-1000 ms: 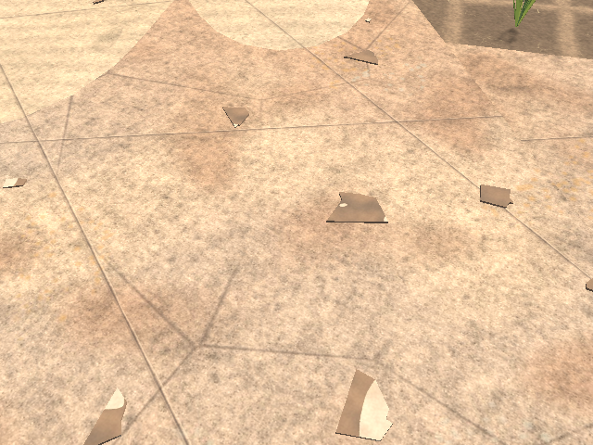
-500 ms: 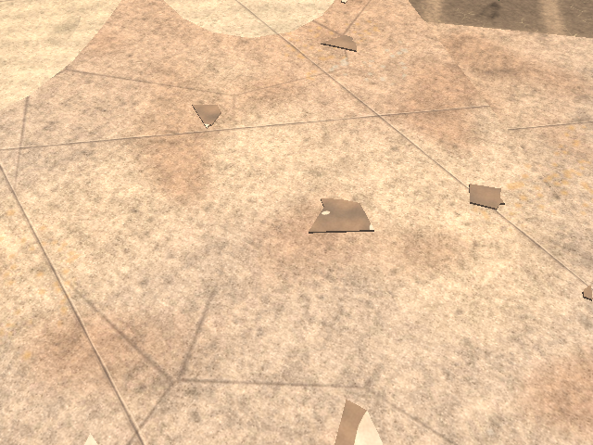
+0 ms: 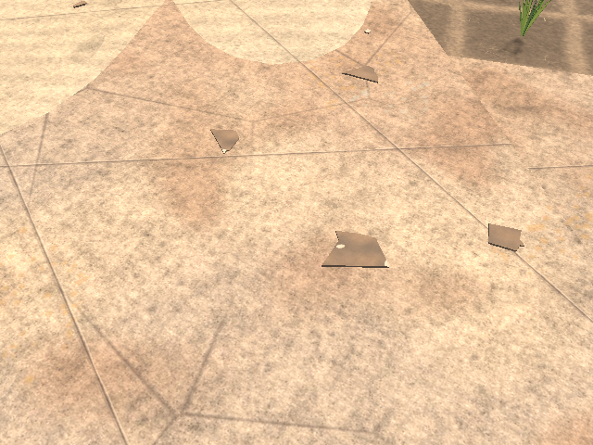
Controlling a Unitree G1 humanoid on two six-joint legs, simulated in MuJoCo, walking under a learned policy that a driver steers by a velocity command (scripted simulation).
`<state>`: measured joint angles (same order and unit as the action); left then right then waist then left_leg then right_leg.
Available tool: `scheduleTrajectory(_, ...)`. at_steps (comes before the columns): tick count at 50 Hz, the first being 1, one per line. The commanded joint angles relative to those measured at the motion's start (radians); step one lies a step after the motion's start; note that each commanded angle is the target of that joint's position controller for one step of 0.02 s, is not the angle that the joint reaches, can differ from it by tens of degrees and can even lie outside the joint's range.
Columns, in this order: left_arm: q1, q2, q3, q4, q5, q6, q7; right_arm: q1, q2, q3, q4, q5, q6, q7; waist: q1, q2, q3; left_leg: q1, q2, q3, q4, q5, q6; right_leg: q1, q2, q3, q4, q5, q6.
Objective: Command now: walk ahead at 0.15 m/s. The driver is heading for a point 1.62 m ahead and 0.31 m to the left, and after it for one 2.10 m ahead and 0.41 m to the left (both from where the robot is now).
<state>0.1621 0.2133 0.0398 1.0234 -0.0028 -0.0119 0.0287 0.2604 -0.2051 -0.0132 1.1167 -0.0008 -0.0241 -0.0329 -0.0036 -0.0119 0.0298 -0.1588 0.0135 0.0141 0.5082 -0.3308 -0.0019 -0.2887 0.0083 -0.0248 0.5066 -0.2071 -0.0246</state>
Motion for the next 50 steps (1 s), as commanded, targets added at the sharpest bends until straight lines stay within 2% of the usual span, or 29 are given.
scheduleTrajectory(1,-0.044,0.085,0.02,-0.036,-0.007,-0.013,-0.002,0.09,-0.171,-0.039,-0.018,0.015,-0.002,-0.007,-0.035,0.125,0.048,-0.083,0.127,-0.188,-0.234,-0.353,0.129,-0.059,0.046,-0.045,0.089,-0.261,-0.025)
scheduleTrajectory(2,-0.08,0.079,0.019,-0.053,-0.011,-0.025,-0.007,0.108,-0.2,-0.049,-0.023,0.021,-0.009,-0.009,-0.05,0.156,0.095,-0.048,0.214,-0.303,-0.293,-0.418,0.178,-0.161,0.043,-0.057,0.16,-0.241,-0.028)
scheduleTrajectory(3,-0.104,0.07,0.017,-0.065,-0.016,-0.04,-0.014,0.113,-0.22,-0.059,-0.025,0.027,-0.021,-0.01,-0.055,0.176,0.137,-0.029,0.294,-0.398,-0.322,-0.403,0.223,-0.23,0.005,-0.031,0.218,-0.207,-0.04)
scheduleTrajectory(5,-0.127,0.078,0.02,-0.08,-0.024,-0.07,-0.028,0.127,-0.188,-0.058,-0.028,0.024,-0.045,-0.007,-0.053,0.161,0.156,0.056,0.341,-0.442,-0.308,-0.212,0.25,-0.334,-0.046,0.014,0.267,-0.249,-0.058)
scheduleTrajectory(7,-0.095,0.082,0.024,-0.075,-0.032,-0.094,-0.04,0.09,-0.176,-0.058,-0.049,0.035,-0.049,0.004,-0.014,0.136,0.126,0.064,0.294,-0.371,-0.261,-0.061,0.216,-0.248,-0.048,0.001,0.131,-0.235,-0.061)
scheduleTrajectory(9,0.073,0.105,0.045,-0.001,-0.032,-0.097,-0.038,0.013,-0.189,-0.061,-0.086,0.038,-0.037,0.012,0.07,0.116,0.057,-0.124,0.181,-0.251,-0.185,0.051,0.157,0.137,0.024,-0.06,-0.028,-0.021,-0.038)
scheduleTrajectory(10,0.2,0.146,0.065,0.031,-0.026,-0.092,-0.031,-0.028,-0.184,-0.059,-0.11,0.035,-0.04,0.012,0.129,0.072,0.005,-0.237,0.12,-0.187,-0.052,0.158,0.118,0.322,-0.017,0.009,-0.043,-0.012,-0.046)
scheduleTrajectory(11,0.338,0.246,0.093,0.051,-0.017,-0.093,-0.021,-0.052,-0.103,-0.041,-0.146,0.034,-0.047,0.011,0.174,-0.185,-0.047,-0.44,-0.02,-0.032,0.305,0.088,0.039,0.509,-0.231,0.332,-0.198,-0.133,-0.126)
scheduleTrajectory(12,0.4,0.249,0.082,0.061,0.001,-0.1,-0.028,-0.031,-0.08,-0.038,-0.165,0.036,-0.063,0.007,0.165,-0.288,-0.113,-0.55,-0.076,-0.096,0.578,-0.228,0.023,0.549,-0.414,0.659,-0.308,-0.128,-0.225)
scheduleTrajectory(13,0.302,0.162,0.051,0.036,0.008,-0.109,-0.026,-0.008,-0.119,-0.054,-0.152,0.055,-0.069,0.011,0.102,-0.145,-0.037,-0.603,-0.011,-0.188,0.714,-0.189,0.051,0.474,-0.425,0.595,-0.296,-0.146,-0.217)
scheduleTrajectory(14,0.21,0.118,0.036,0.004,-0.001,-0.114,-0.028,0.002,-0.125,-0.058,-0.144,0.063,-0.071,0.018,0.065,-0.097,0.019,-0.607,0.032,-0.19,0.724,-0.081,0.075,0.402,-0.378,0.454,-0.306,-0.131,-0.171)
scheduleTrajectory(16,0.138,0.101,0.025,-0.013,-0.002,-0.115,-0.034,-0.011,-0.108,-0.069,-0.136,0.054,-0.067,0.018,0.036,-0.073,0.067,-0.585,0.079,-0.171,0.643,0.077,0.091,0.331,-0.297,0.232,-0.33,0.045,-0.096)
scheduleTrajectory(17,0.143,0.081,0.018,-0.008,0.007,-0.111,-0.033,-0.008,-0.104,-0.074,-0.136,0.051,-0.059,0.026,0.029,-0.086,0.055,-0.548,0.088,-0.149,0.62,0.118,0.089,0.313,-0.258,0.141,-0.328,0.145,-0.073)
scheduleTrajectory(19,0.18,0.098,0.019,0.001,0.018,-0.108,-0.023,-0.028,-0.073,-0.074,-0.153,0.044,-0.045,0.041,0.027,-0.073,0.039,-0.552,0.09,-0.113,0.611,0.167,0.069,0.311,-0.245,0.058,-0.329,0.295,-0.081)
scheduleTrajectory(23,0.178,0.143,0.026,-0.009,0.026,-0.101,-0.002,-0.166,-0.049,-0.061,-0.237,0.038,-0.036,0.055,0.035,-0.027,0.088,-0.61,0.095,-0.083,0.428,0.276,0.039,0.275,-0.251,-0.033,-0.381,0.34,-0.1)
scheduleTrajectory(29,0.252,0.164,0.036,-0.005,0.003,-0.085,0.008,-0.349,-0.039,-0.041,-0.345,0.031,-0.035,0.091,0.066,-0.018,0.119,-0.567,0.065,0.046,0.18,0.331,0.076,0.351,-0.274,-0.17,-0.352,0.475,-0.092)
scheduleTrajectory(32,0.227,0.202,0.047,-0.026,-0.002,-0.071,0.014,-0.328,-0.081,-0.06,-0.375,0.033,-0.031,0.108,0.006,-0.077,0.05,-0.423,-0.01,0.118,0.154,0.236,0.13,0.41,-0.291,-0.219,-0.2,0.916,-0.08)
scheduleTrajectory(34,0.188,0.237,0.057,-0.052,-0.003,-0.057,0.018,-0.157,-0.157,-0.097,-0.352,0.035,-0.023,0.107,-0.098,-0.118,-0.061,-0.195,-0.073,0.136,0.152,0.161,0.179,0.389,-0.296,-0.22,0.059,1.108,-0.071)
scheduleTrajectory(35,0.157,0.24,0.057,-0.068,-0.008,-0.056,0.015,0.008,-0.216,-0.131,-0.314,0.034,-0.018,0.094,-0.186,-0.097,-0.138,0.053,-0.095,0.102,0.067,0.205,0.219,0.274,-0.26,-0.226,0.285,0.996,-0.044)
scheduleTrajectory(36,0.172,0.185,0.041,-0.091,0.014,-0.068,0.007,0.118,-0.285,-0.155,-0.285,0.035,-0.005,0.068,-0.193,0.065,-0.211,0.329,0.069,-0.172,0.039,0.134,0.276,-0.007,-0.181,-0.214,0.632,0.36,-0.005)
scheduleTrajectory(37,0.246,0.055,0.003,-0.154,0.0,-0.109,-0.014,0.076,-0.348,-0.155,-0.323,0.02,-0.019,0.067,-0.067,0.249,-0.34,0.579,0.324,-0.82,-0.13,-0.037,0.492,-0.389,0.042,-0.033,0.972,-0.372,0.034)
scheduleTrajectory(38,0.11,0.153,0.024,-0.182,-0.04,-0.154,-0.031,0.104,-0.255,-0.127,-0.308,0.007,-0.029,0.066,-0.133,0.123,-0.329,0.549,0.323,-0.833,-0.262,-0.078,0.442,-0.496,-0.001,0.141,1.013,-0.329,-0.001)
scheduleTrajectory(39,0.072,0.175,0.031,-0.195,-0.067,-0.165,-0.035,0.054,-0.194,-0.112,-0.301,0.007,-0.044,0.067,-0.1,0.084,-0.188,0.413,0.297,-0.656,-0.272,-0.017,0.388,-0.532,-0.056,0.125,0.941,-0.227,-0.03)
scheduleTrajectory(40,0.083,0.171,0.033,-0.178,-0.053,-0.162,-0.025,-0.042,-0.155,-0.097,-0.321,0.014,-0.058,0.073,-0.037,-0.029,-0.106,0.236,0.247,-0.515,-0.278,0.105,0.342,-0.463,-0.111,0.115,0.842,-0.146,-0.028)
scheduleTrajectory(41,0.104,0.178,0.044,-0.161,-0.031,-0.146,-0.015,-0.106,-0.122,-0.085,-0.334,0.012,-0.065,0.073,0.001,-0.033,-0.077,0.11,0.205,-0.408,-0.286,0.204,0.308,-0.385,-0.149,0.11,0.76,-0.103,-0.014)
scheduleTrajectory(42,0.134,0.177,0.048,-0.154,-0.021,-0.127,-0.015,-0.128,-0.112,-0.078,-0.338,0.003,-0.068,0.07,0.03,-0.009,-0.068,0.023,0.177,-0.347,-0.302,0.259,0.295,-0.308,-0.174,0.114,0.723,-0.079,-0.004)
scheduleTrajectory(43,0.142,0.165,0.049,-0.156,-0.013,-0.112,-0.014,-0.121,-0.122,-0.079,-0.331,0.003,-0.071,0.068,0.041,0.006,-0.062,-0.028,0.163,-0.316,-0.318,0.3,0.292,-0.275,-0.181,0.105,0.685,-0.067,0.01)
scheduleTrajectory(46,0.06,0.137,0.043,-0.19,0.006,-0.087,-0.006,-0.051,-0.165,-0.084,-0.297,0.005,-0.081,0.051,0.027,0.032,-0.021,-0.081,0.142,-0.214,-0.355,0.422,0.286,-0.324,-0.187,0.074,0.551,0.042,0.05)
scheduleTrajectory(50,-0.049,0.124,0.036,-0.215,-0.005,-0.088,-0.013,0.02,-0.17,-0.078,-0.27,0.001,-0.079,0.034,-0.031,0.056,-0.002,-0.009,0.11,-0.109,-0.367,0.435,0.215,-0.382,-0.168,0.053,0.293,0.302,0.042)
